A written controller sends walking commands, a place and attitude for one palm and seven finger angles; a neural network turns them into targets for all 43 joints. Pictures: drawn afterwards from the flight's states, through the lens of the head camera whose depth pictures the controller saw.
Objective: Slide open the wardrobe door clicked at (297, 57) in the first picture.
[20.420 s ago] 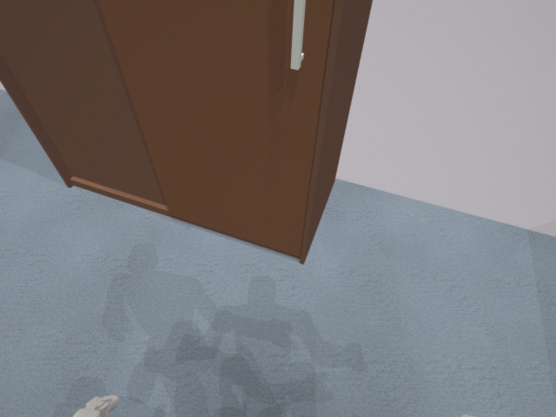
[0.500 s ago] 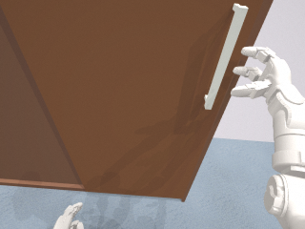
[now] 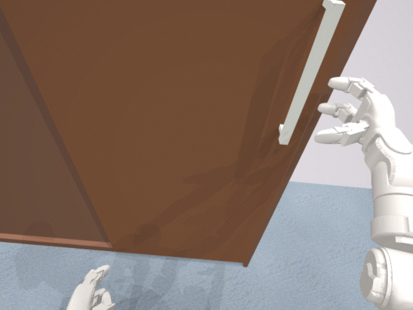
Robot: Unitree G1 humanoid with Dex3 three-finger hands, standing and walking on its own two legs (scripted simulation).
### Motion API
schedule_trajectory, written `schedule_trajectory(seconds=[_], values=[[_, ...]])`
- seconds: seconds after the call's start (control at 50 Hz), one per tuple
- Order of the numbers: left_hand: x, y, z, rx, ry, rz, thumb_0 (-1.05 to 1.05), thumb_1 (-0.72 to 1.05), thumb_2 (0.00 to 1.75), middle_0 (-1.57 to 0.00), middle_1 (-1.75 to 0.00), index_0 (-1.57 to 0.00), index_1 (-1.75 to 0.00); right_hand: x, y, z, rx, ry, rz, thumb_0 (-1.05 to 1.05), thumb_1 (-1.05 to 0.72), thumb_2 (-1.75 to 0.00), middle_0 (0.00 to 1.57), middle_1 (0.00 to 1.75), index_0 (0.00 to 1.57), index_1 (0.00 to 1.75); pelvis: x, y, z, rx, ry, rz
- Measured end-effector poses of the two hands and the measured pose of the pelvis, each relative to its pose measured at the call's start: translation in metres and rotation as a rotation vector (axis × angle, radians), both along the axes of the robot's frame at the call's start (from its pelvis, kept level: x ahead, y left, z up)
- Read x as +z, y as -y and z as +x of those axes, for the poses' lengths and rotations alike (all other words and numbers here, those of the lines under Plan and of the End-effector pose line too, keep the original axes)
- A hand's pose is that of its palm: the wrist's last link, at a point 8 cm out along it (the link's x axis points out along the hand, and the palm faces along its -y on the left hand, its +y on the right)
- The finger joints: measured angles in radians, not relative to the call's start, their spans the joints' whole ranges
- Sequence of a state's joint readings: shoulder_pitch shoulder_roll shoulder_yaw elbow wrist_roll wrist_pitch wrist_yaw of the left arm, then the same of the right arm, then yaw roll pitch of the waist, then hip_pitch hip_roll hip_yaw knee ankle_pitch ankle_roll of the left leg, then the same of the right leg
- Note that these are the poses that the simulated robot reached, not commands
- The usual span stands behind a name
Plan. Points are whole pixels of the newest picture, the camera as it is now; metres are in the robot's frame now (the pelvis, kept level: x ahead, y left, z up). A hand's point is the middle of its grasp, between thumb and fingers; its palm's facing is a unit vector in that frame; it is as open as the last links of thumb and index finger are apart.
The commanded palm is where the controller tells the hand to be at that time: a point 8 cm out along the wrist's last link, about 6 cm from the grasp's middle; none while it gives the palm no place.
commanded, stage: move the hooked fingers beside the handle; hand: right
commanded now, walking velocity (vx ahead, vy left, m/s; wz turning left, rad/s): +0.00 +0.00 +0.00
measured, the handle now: (302, 82) +0.49 -0.14 +0.24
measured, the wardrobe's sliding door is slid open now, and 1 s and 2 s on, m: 0.00 0.00 0.00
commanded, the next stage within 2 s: feel for the door with the fingertips in 1.38 s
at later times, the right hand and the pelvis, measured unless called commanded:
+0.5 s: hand (340, 102) +0.41 -0.19 +0.25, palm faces +0.05 +1.00 +0.00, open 14.0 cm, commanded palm +0.39 -0.25 +0.23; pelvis +0.00 +0.00 +0.00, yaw +0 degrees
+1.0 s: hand (342, 110) +0.41 -0.20 +0.23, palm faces +0.04 +1.00 -0.01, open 14.0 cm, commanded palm +0.39 -0.25 +0.23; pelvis +0.00 +0.00 +0.00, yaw +0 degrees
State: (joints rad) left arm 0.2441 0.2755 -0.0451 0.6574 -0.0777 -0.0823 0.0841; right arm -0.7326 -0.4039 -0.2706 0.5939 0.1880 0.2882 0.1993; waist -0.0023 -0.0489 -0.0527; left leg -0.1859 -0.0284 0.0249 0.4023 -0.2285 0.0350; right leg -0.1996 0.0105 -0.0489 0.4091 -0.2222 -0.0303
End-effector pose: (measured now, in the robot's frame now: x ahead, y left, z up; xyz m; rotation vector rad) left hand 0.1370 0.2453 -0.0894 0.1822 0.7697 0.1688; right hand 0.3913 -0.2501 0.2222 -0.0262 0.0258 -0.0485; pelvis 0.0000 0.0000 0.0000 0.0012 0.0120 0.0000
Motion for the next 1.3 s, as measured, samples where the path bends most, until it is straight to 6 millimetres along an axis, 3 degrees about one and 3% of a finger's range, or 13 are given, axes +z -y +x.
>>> schedule_trajectory(seconds=[0.1,0.16,0.26,0.32,0.42,0.48,0.58,0.64,0.8,0.92,1.1,1.22,1.3], values=[[0.002,0.007,0.002,-0.021,-0.002,0.004,0.01,0.9,0.9,-0.2,-0.3,-0.2,-0.3,0.02,-0.01,-0.005,0.029,0.142,0.032,-0.01,0.5,-0.3,0.3,1.2,0.29,1.2,0.0,-0.001,0.002,0.001,0.014,0.0],[0.003,0.009,0.005,-0.02,0.004,0.001,0.01,0.9,0.9,-0.21,-0.3,-0.2,-0.3,0.028,-0.006,-0.002,0.014,0.113,0.025,-0.01,0.5,-0.3,0.31,1.2,0.3,1.2,0.0,-0.001,0.003,-0.001,0.017,0.001],[-0.001,0.009,0.004,-0.014,-0.007,-0.012,0.01,0.9,0.9,-0.21,-0.3,-0.2,-0.3,0.011,0.001,0.002,-0.016,-0.031,-0.004,-0.01,0.5,-0.3,0.31,1.2,0.3,1.2,0.0,0.001,0.001,-0.005,0.008,0.001],[-0.002,0.008,0.002,-0.016,-0.016,-0.008,0.01,0.9,0.9,-0.21,-0.3,-0.2,-0.3,0.004,-0.004,-0.002,0.003,-0.007,0.004,-0.01,0.5,-0.3,0.3,1.2,0.29,1.2,0.0,0.002,0.001,-0.004,0.009,0.0],[0.001,0.008,0.002,-0.024,-0.016,0.007,0.01,0.9,0.9,-0.21,-0.3,-0.2,-0.3,0.018,-0.011,-0.008,0.024,0.121,0.03,-0.01,0.5,-0.3,0.3,1.2,0.29,1.2,0.0,0.0,0.002,0.0,0.02,0.0],[0.003,0.007,0.004,-0.019,-0.008,0.01,0.01,0.9,0.9,-0.21,-0.3,-0.2,-0.3,0.026,-0.008,-0.005,0.006,0.112,0.025,-0.01,0.5,-0.3,0.31,1.2,0.3,1.2,0.0,-0.001,0.002,-0.002,0.023,0.001],[0.002,0.003,0.004,-0.005,-0.009,0.005,0.01,0.9,0.9,-0.21,-0.3,-0.2,-0.3,0.013,0.003,-0.001,-0.026,-0.019,0.006,-0.01,0.5,-0.3,0.31,1.2,0.3,1.2,0.001,-0.001,0.0,-0.003,0.014,0.002],[0.001,0.002,0.002,-0.005,-0.013,0.005,0.01,0.9,0.9,-0.2,-0.3,-0.2,-0.3,0.007,0.003,-0.005,-0.012,-0.005,0.004,-0.01,0.5,-0.3,0.3,1.2,0.29,1.2,0.001,0.0,0.0,-0.001,0.013,0.0],[0.004,0.002,0.003,-0.016,-0.011,0.021,0.01,0.9,0.9,-0.2,-0.3,-0.2,-0.3,0.02,0.002,-0.009,0.001,0.087,0.033,-0.01,0.5,-0.3,0.31,1.2,0.3,1.2,0.0,-0.003,0.0,-0.005,0.022,0.001],[0.002,0.001,0.001,-0.003,-0.012,0.016,0.01,0.9,0.9,-0.21,-0.3,-0.2,-0.3,0.008,0.011,-0.002,-0.031,-0.025,0.005,-0.01,0.5,-0.3,0.3,1.2,0.3,1.2,0.001,-0.001,-0.002,-0.008,0.008,0.003],[0.001,0.002,-0.006,-0.003,-0.032,0.026,0.01,0.9,0.9,-0.21,-0.3,-0.2,-0.3,0.017,0.004,0.002,0.015,0.071,0.037,-0.01,0.5,-0.3,0.3,1.2,0.3,1.2,0.0,0.0,0.001,-0.007,0.006,0.004],[-0.002,0.002,-0.009,0.016,-0.038,0.013,0.01,0.9,0.9,-0.21,-0.3,-0.2,-0.3,0.008,0.01,0.008,-0.013,0.001,0.018,-0.01,0.5,-0.3,0.3,1.2,0.3,1.2,0.0,0.003,0.003,0.0,-0.003,0.004],[-0.002,0.003,-0.01,0.016,-0.038,0.01,0.01,0.9,0.9,-0.2,-0.3,-0.2,-0.3,0.01,0.008,0.001,0.007,0.064,0.026,-0.01,0.5,-0.3,0.3,1.2,0.29,1.2,0.0,0.004,0.005,0.009,0.002,0.002]])
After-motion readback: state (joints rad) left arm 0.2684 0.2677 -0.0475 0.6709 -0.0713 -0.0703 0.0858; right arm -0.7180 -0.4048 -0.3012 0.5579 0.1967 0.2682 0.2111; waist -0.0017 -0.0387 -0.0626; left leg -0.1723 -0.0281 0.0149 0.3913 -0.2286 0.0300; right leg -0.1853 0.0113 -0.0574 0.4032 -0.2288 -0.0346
